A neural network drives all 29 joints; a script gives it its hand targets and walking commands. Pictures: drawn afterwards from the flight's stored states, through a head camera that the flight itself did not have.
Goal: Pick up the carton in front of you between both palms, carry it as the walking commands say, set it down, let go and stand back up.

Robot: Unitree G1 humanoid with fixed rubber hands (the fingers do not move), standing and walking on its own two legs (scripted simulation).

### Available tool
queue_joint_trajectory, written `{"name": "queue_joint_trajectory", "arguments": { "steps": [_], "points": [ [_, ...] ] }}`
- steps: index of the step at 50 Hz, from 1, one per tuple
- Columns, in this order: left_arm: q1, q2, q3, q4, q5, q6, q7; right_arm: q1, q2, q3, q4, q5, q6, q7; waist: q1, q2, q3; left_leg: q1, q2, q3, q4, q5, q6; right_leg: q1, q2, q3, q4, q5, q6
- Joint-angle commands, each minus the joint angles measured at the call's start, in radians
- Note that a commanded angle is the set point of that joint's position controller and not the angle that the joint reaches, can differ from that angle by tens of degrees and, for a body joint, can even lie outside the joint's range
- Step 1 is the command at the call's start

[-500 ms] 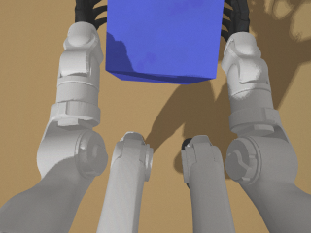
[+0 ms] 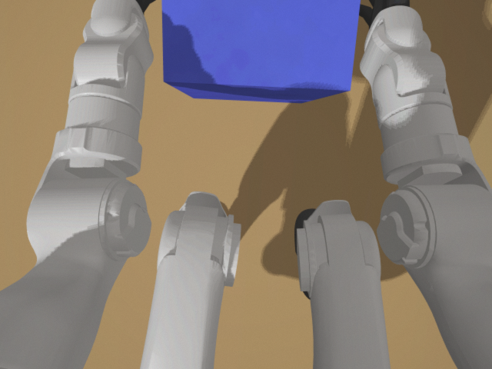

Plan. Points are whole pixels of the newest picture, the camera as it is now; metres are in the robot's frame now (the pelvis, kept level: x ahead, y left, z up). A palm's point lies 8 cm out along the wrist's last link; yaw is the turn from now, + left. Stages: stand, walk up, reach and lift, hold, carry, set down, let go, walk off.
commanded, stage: set down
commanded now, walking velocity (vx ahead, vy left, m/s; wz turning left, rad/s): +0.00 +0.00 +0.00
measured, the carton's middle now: (254, 23) +0.55 +0.04 -0.25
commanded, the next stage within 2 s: none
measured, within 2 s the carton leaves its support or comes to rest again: rests again in 0.04 s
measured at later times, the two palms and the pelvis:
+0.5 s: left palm (124, 11) +0.53 +0.20 -0.17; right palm (384, 15) +0.55 -0.11 -0.17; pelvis -0.01 +0.00 -0.01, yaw +1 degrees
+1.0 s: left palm (128, 29) +0.52 +0.21 -0.22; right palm (387, 34) +0.54 -0.14 -0.22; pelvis +0.00 +0.00 -0.02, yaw +0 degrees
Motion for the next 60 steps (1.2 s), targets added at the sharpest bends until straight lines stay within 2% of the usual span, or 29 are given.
{"name": "queue_joint_trajectory", "arguments": {
  "steps": [1,4,6,9,12,13,14,17,24,25,26,28,29,31,33,37,38,39,42,45,47,49,51,53,54,55,56,57,60],
  "points": [
    [-0.513,-0.919,-0.368,-0.01,-0.08,0.007,-0.29,-0.644,0.9,0.329,-0.13,0.075,-0.05,0.281,0.003,-0.017,-1.113,0.583,-0.01,0.082,-0.16,0.48,0.03,0.481,0.011,-0.129,-0.122,0.409,-0.062],
    [-0.538,-0.869,-0.365,-0.047,-0.077,-0.004,-0.292,-0.632,0.896,0.316,-0.123,0.074,-0.054,0.282,0.029,-0.024,-1.078,0.54,-0.01,0.084,-0.16,0.431,0.036,0.463,0.011,-0.119,-0.112,0.367,-0.066],
    [-0.532,-0.866,-0.358,-0.025,-0.082,-0.004,-0.299,-0.66,0.828,0.318,-0.117,0.066,-0.059,0.28,0.009,-0.014,-1.031,0.495,-0.008,0.091,-0.147,0.396,0.026,0.495,0.003,-0.113,-0.112,0.354,-0.07],
    [-0.541,-0.814,-0.325,-0.001,-0.056,-0.011,-0.302,-0.6,0.839,0.29,-0.062,0.043,-0.051,0.278,0.019,-0.014,-0.968,0.48,-0.001,0.096,-0.14,0.361,0.035,0.457,0.006,-0.096,-0.122,0.317,-0.073],
    [-0.553,-0.795,-0.317,0.029,-0.056,-0.008,-0.308,-0.569,0.815,0.227,0.006,0.007,-0.044,0.287,-0.017,0.007,-0.883,0.458,-0.002,0.09,-0.153,0.302,0.032,0.418,0.006,-0.11,-0.118,0.264,-0.083],
    [-0.543,-0.782,-0.302,0.022,-0.037,-0.007,-0.311,-0.562,0.81,0.222,0.001,0.001,-0.039,0.29,0.026,0.002,-0.855,0.454,-0.005,0.095,-0.143,0.301,0.036,0.39,0.003,-0.098,-0.124,0.241,-0.084],
    [-0.515,-0.792,-0.3,0.038,-0.035,-0.003,-0.315,-0.579,0.79,0.217,-0.003,-0.012,-0.042,0.297,-0.017,-0.003,-0.825,0.437,-0.001,0.074,-0.152,0.289,0.034,0.4,0.005,-0.11,-0.109,0.249,-0.083],
    [-0.499,-0.766,-0.264,0.08,-0.01,0.003,-0.319,-0.551,0.77,0.193,0.024,-0.031,-0.034,0.308,-0.002,-0.008,-0.771,0.438,-0.001,0.076,-0.15,0.27,0.038,0.36,-0.003,-0.107,-0.118,0.213,-0.081],
    [-0.436,-0.679,-0.204,0.133,0.028,0.015,-0.329,-0.469,0.705,0.131,0.085,-0.094,-0.015,0.318,-0.032,-0.014,-0.637,0.343,0.008,0.071,-0.144,0.174,0.039,0.369,-0.011,-0.095,-0.114,0.166,-0.092],
    [-0.42,-0.687,-0.18,0.143,0.042,0.018,-0.332,-0.463,0.699,0.122,0.112,-0.102,-0.009,0.322,-0.013,-0.022,-0.623,0.342,0.004,0.078,-0.14,0.179,0.04,0.346,-0.008,-0.088,-0.122,0.162,-0.091],
    [-0.43,-0.658,-0.185,0.144,0.043,0.023,-0.334,-0.451,0.693,0.13,0.096,-0.092,-0.008,0.324,-0.027,-0.018,-0.617,0.354,0.015,0.066,-0.141,0.17,0.044,0.366,-0.011,-0.089,-0.112,0.16,-0.092],
    [-0.417,-0.642,-0.173,0.14,0.051,0.024,-0.332,-0.45,0.679,0.112,0.107,-0.099,-0.004,0.326,-0.01,-0.011,-0.593,0.333,0.004,0.073,-0.146,0.146,0.047,0.346,-0.012,-0.087,-0.117,0.136,-0.095],
    [-0.405,-0.64,-0.155,0.157,0.052,0.027,-0.335,-0.416,0.655,0.098,0.126,-0.124,0.0,0.323,-0.049,-0.011,-0.559,0.312,0.007,0.073,-0.138,0.122,0.044,0.353,-0.013,-0.088,-0.118,0.119,-0.096],
    [-0.389,-0.609,-0.14,0.157,0.067,0.028,-0.332,-0.403,0.631,0.092,0.138,-0.118,0.001,0.318,-0.012,0.007,-0.546,0.318,0.014,0.074,-0.14,0.128,0.047,0.345,-0.019,-0.077,-0.106,0.119,-0.098],
    [-0.383,-0.607,-0.123,0.173,0.071,0.033,-0.336,-0.385,0.634,0.079,0.16,-0.139,0.008,0.323,-0.025,-0.041,-0.523,0.291,0.006,0.068,-0.138,0.118,0.057,0.366,-0.019,-0.078,-0.106,0.12,-0.099],
    [-0.349,-0.577,-0.114,0.185,0.079,0.023,-0.325,-0.348,0.588,0.057,0.15,-0.146,-0.005,0.317,-0.036,0.0,-0.5,0.333,0.018,0.063,-0.121,0.158,0.05,0.348,-0.014,-0.07,-0.094,0.154,-0.092],
    [-0.342,-0.565,-0.112,0.191,0.09,0.02,-0.325,-0.334,0.582,0.044,0.165,-0.15,-0.005,0.315,-0.017,-0.002,-0.512,0.361,0.012,0.067,-0.127,0.18,0.05,0.358,-0.014,-0.071,-0.093,0.162,-0.091],
    [-0.339,-0.56,-0.11,0.208,0.078,0.019,-0.321,-0.338,0.566,0.044,0.156,-0.148,-0.008,0.312,-0.035,-0.001,-0.515,0.347,0.013,0.068,-0.115,0.168,0.05,0.368,-0.02,-0.076,-0.093,0.157,-0.092],
    [-0.272,-0.386,-0.065,0.194,0.085,-0.015,-0.274,-0.265,0.379,-0.002,0.147,-0.17,-0.038,0.27,-0.033,-0.008,-0.544,0.416,0.023,0.07,-0.11,0.225,0.033,0.396,-0.027,-0.087,-0.086,0.208,-0.074],
    [-0.202,0.114,0.03,0.138,0.095,-0.088,-0.138,-0.163,-0.063,-0.088,0.117,-0.171,-0.099,0.152,-0.021,-0.019,-0.672,0.499,0.045,0.07,-0.096,0.331,0.013,0.481,-0.057,-0.088,-0.072,0.326,-0.041],
    [-0.289,0.302,0.017,0.085,0.022,-0.146,-0.054,-0.269,-0.237,-0.06,0.045,-0.074,-0.151,0.079,0.018,-0.021,-0.866,0.548,0.051,0.05,-0.083,0.466,0.005,0.512,-0.062,-0.088,-0.051,0.443,-0.028],
    [-0.358,0.341,-0.051,0.091,-0.077,-0.176,-0.015,-0.348,-0.241,0.042,0.045,0.036,-0.174,0.056,0.033,-0.004,-1.007,0.586,0.053,0.041,-0.058,0.579,0.002,0.555,-0.075,-0.067,-0.021,0.547,-0.035],
    [-0.383,0.329,-0.113,0.095,-0.143,-0.189,-0.007,-0.393,-0.242,0.127,0.029,0.125,-0.178,0.053,0.039,-0.009,-1.081,0.583,0.066,0.047,-0.045,0.575,0.01,0.605,-0.081,-0.06,-0.005,0.558,-0.038],
    [-0.417,0.336,-0.189,0.084,-0.222,-0.185,-0.011,-0.429,-0.263,0.153,0.023,0.167,-0.177,0.05,0.001,-0.027,-1.127,0.584,0.08,0.026,-0.055,0.56,0.015,0.646,-0.092,-0.066,0.012,0.569,-0.05],
    [-0.436,0.352,-0.168,0.061,-0.228,-0.181,-0.013,-0.42,-0.226,0.19,0.013,0.202,-0.165,0.05,0.047,-0.03,-1.116,0.572,0.076,0.055,-0.042,0.537,0.025,0.637,-0.085,-0.046,-0.017,0.536,-0.054],
    [-0.407,0.359,-0.217,0.114,-0.247,-0.171,-0.014,-0.428,-0.277,0.168,0.03,0.213,-0.161,0.053,0.005,0.019,-1.151,0.604,0.088,0.048,-0.063,0.52,0.018,0.651,-0.084,-0.072,0.006,0.529,-0.057],
    [-0.436,0.34,-0.24,0.089,-0.274,-0.158,-0.018,-0.434,-0.258,0.2,0.03,0.234,-0.149,0.056,0.022,0.002,-1.166,0.635,0.085,0.047,-0.059,0.49,0.025,0.64,-0.088,-0.071,-0.01,0.476,-0.058],
    [-0.439,0.334,-0.25,0.105,-0.292,-0.144,-0.017,-0.424,-0.292,0.182,0.048,0.214,-0.143,0.05,-0.012,-0.005,-1.167,0.658,0.089,0.042,-0.078,0.46,0.024,0.613,-0.092,-0.093,-0.022,0.428,-0.056],
    [-0.462,0.362,-0.244,0.1,-0.292,-0.122,-0.005,-0.432,-0.312,0.165,0.043,0.209,-0.122,0.039,-0.019,-0.004,-1.231,0.656,0.086,0.066,-0.098,0.392,0.021,0.671,-0.097,-0.091,-0.066,0.369,-0.059]
  ]
}}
